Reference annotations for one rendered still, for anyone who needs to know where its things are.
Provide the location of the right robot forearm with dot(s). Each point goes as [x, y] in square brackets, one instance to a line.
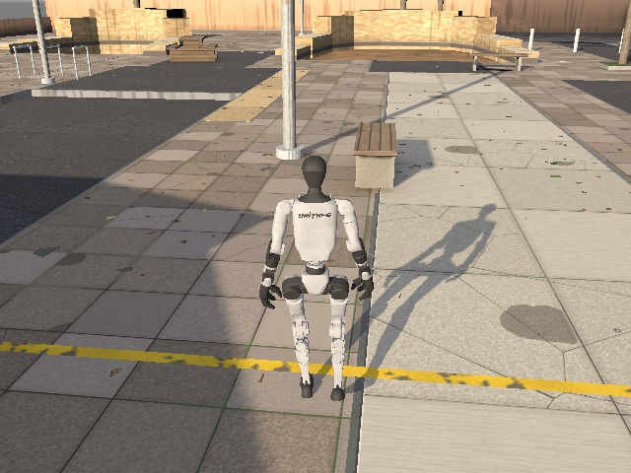
[362, 263]

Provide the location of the robot right upper arm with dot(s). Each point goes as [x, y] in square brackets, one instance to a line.
[345, 207]

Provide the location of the robot left foot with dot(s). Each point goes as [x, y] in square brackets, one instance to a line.
[307, 390]

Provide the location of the robot left upper arm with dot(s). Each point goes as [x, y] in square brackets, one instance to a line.
[283, 209]

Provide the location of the left robot forearm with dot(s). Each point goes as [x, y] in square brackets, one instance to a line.
[270, 267]

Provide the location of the left robot hand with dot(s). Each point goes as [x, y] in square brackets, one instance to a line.
[265, 295]

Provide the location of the robot right shin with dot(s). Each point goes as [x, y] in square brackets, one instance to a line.
[338, 357]

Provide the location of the right robot hand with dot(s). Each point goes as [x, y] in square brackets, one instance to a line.
[367, 284]

